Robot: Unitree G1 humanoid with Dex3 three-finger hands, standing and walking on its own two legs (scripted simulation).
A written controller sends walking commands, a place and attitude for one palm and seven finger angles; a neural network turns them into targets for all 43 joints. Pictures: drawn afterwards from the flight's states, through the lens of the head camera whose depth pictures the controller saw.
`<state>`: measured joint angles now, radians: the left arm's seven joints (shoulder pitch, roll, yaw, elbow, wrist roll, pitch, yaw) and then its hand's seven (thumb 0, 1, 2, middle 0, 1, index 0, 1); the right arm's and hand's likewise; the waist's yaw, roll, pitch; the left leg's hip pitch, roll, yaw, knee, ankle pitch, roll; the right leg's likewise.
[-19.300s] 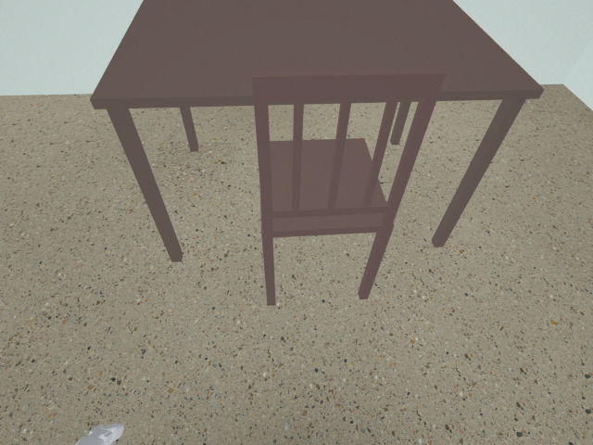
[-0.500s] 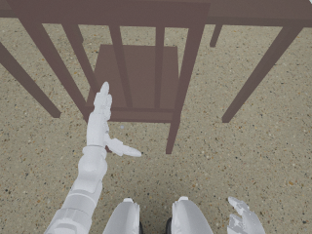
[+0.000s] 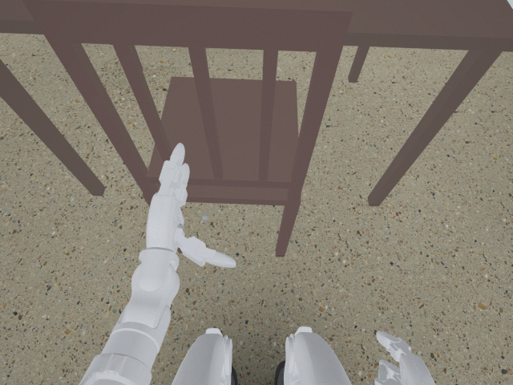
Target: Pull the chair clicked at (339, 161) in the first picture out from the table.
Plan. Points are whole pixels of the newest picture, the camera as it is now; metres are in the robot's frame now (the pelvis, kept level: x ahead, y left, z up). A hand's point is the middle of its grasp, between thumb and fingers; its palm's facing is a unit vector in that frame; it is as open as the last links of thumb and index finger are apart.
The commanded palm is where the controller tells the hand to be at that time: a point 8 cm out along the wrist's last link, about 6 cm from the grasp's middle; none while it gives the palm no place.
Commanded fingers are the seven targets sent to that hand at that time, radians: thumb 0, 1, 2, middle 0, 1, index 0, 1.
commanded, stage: aim the fingers beside a spindle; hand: left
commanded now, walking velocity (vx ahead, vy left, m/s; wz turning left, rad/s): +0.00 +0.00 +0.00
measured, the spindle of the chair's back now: (210, 126) +0.53 +0.09 +0.03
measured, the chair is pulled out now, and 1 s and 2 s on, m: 0.00 0.00 0.00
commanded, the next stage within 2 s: push the fingers through the gap in 1.74 s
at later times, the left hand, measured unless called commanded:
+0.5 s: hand (211, 218) +0.36 +0.07 +0.02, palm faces -0.10 -1.00 -0.01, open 17.0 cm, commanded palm +0.34 +0.13 +0.02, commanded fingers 0.00 -0.50 0.30 -0.06 -0.08 -0.06 -0.08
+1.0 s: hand (218, 218) +0.36 +0.06 +0.01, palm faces -0.13 -0.99 +0.01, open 17.0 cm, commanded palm +0.35 +0.13 +0.02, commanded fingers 0.00 -0.50 0.30 -0.06 -0.08 -0.06 -0.08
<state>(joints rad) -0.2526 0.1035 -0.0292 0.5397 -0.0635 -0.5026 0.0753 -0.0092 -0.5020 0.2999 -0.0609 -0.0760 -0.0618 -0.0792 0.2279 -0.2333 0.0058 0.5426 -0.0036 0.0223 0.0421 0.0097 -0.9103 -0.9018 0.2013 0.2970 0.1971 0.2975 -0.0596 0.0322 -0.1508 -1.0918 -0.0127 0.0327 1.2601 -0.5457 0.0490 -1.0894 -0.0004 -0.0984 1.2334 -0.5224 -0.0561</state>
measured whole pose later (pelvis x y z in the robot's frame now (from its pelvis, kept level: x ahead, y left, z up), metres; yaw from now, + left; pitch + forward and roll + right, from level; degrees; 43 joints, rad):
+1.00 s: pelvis +0.00 +0.01 +0.00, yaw +0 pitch +22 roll -2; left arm -0.27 0.07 -0.07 0.55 -0.06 -0.48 0.05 -0.01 -0.50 0.30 -0.06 -0.08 -0.06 -0.08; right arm 0.22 -0.24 0.00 0.55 0.00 0.01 0.03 0.01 -0.91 -0.90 0.20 0.30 0.20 0.30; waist -0.07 0.04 -0.16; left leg -1.10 -0.02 0.02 1.26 -0.55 0.05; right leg -1.09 0.00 -0.10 1.23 -0.52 -0.05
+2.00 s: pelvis +0.00 +0.00 +0.00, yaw +0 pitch +23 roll -1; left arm -0.36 0.08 -0.01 0.64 -0.02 -0.47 0.13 -0.01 -0.50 0.30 -0.06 -0.08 -0.06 -0.08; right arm 0.21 -0.22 0.01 0.54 -0.01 0.04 0.04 0.01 -0.91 -0.90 0.20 0.30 0.20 0.30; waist -0.09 0.03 -0.15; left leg -1.12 -0.01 0.04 1.27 -0.55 0.05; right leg -1.12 0.00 -0.09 1.24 -0.53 -0.06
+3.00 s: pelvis +0.00 +0.01 -0.01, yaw -2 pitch +27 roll -2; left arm -0.78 0.15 0.17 1.04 0.01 -0.55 0.14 -0.01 -0.50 0.30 -0.06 -0.08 -0.06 -0.08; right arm 0.30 -0.23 0.00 0.62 -0.05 0.05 0.07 0.01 -0.91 -0.90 0.20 0.30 0.20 0.30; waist -0.17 0.05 -0.16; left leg -1.21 0.00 0.04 1.29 -0.55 0.06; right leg -1.21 0.01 -0.08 1.25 -0.51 -0.04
